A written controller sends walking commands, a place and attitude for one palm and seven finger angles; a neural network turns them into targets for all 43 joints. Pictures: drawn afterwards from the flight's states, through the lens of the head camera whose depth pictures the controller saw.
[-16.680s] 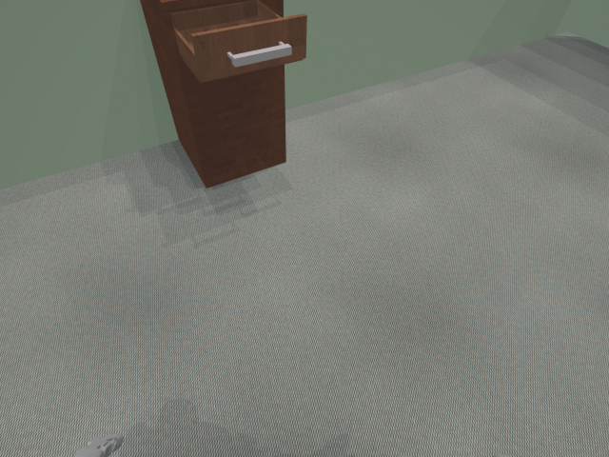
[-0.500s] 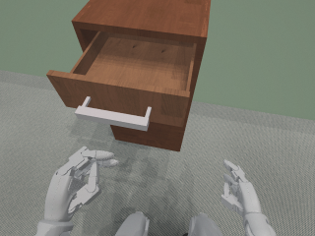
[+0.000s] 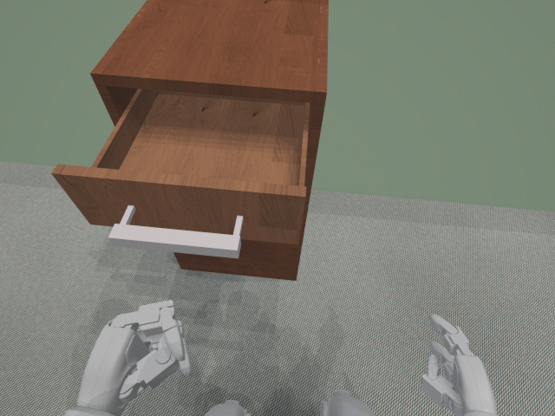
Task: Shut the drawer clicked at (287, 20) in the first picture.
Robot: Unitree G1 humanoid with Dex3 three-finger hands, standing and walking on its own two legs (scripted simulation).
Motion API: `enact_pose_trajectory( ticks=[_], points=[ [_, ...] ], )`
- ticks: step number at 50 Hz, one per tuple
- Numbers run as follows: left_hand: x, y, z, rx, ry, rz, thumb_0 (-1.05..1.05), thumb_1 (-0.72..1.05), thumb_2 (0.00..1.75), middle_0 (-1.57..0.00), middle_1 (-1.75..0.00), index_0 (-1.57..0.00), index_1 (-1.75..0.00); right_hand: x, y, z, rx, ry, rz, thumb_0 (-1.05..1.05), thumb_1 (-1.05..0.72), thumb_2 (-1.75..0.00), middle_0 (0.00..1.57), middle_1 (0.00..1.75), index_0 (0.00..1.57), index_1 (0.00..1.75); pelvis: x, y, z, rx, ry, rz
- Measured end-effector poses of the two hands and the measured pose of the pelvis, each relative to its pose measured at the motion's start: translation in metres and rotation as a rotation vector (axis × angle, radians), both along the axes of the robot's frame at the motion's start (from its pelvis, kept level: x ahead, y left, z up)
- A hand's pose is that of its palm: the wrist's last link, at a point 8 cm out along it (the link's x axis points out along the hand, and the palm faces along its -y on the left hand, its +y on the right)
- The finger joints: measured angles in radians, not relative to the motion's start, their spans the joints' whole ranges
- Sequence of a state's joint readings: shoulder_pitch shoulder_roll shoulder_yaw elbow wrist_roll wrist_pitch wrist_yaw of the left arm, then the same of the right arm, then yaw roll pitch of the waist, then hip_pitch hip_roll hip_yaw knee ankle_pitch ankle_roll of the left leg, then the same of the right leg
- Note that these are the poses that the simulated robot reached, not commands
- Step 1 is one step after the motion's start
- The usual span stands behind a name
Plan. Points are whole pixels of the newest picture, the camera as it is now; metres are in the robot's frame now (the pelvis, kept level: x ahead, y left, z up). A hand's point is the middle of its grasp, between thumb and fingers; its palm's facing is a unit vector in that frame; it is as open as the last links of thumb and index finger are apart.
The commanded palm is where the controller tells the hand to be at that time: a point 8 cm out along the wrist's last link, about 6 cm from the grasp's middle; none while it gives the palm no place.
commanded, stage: raise the hand and make a fist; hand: left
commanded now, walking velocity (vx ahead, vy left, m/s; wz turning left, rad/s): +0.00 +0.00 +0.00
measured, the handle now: (180, 228) +0.39 +0.18 +0.01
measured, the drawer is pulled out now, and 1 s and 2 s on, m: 0.22 0.22 0.22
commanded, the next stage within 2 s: bring the fist close to the handle in 0.76 s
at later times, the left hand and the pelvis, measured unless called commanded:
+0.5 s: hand (138, 335) +0.20 +0.16 +0.11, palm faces +0.01 -1.00 -0.05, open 3.2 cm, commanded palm +0.15 +0.21 +0.11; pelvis +0.02 +0.00 +0.02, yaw +0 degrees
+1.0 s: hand (156, 335) +0.20 +0.15 +0.09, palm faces -0.06 -1.00 -0.04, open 3.2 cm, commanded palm +0.18 +0.21 +0.10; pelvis +0.01 +0.00 +0.02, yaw +0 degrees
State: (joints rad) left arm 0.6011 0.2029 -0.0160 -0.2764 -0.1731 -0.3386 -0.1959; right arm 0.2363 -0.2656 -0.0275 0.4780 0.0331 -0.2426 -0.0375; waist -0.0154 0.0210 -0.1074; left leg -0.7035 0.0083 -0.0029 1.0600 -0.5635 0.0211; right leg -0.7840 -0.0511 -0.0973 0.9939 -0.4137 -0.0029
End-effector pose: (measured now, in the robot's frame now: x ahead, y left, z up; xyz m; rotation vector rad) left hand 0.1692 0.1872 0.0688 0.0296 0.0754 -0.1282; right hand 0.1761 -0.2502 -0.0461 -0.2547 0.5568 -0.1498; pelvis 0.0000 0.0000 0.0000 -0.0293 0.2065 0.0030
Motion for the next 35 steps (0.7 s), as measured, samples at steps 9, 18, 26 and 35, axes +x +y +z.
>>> enact_pose_trajectory(
  ticks=[9,18,26,35],
  points=[
    [0.006,0.026,0.038,0.018,-0.086,0.165,0.01,0.90,0.90,-1.33,-1.52,-1.32,-1.53,0.033,0.041,0.016,0.102,-0.070,0.075,0.01,-0.91,-0.90,0.20,0.30,0.20,0.30,0.014,0.001,0.011,-0.003,-0.036,0.003],
    [0.000,0.013,0.031,0.021,0.019,0.060,0.01,0.90,0.90,-1.39,-1.59,-1.38,-1.59,0.029,0.047,0.013,0.106,-0.035,0.097,0.01,-0.90,-0.90,0.20,0.30,0.20,0.30,0.015,0.002,0.016,-0.003,-0.053,0.007],
    [0.005,0.024,0.048,0.019,-0.073,0.132,0.01,0.90,0.90,-1.40,-1.60,-1.39,-1.60,0.011,0.033,0.008,0.089,0.000,0.061,0.01,-0.90,-0.90,0.20,0.30,0.20,0.30,0.016,0.002,0.019,-0.003,-0.060,0.007],
    [-0.002,0.015,0.035,0.033,0.006,0.078,0.01,0.90,0.90,-1.40,-1.60,-1.39,-1.60,0.001,0.021,0.011,0.071,-0.006,0.023,0.01,-0.90,-0.90,0.20,0.30,0.20,0.30,0.011,-0.001,0.020,0.005,-0.069,-0.001]
  ],
)
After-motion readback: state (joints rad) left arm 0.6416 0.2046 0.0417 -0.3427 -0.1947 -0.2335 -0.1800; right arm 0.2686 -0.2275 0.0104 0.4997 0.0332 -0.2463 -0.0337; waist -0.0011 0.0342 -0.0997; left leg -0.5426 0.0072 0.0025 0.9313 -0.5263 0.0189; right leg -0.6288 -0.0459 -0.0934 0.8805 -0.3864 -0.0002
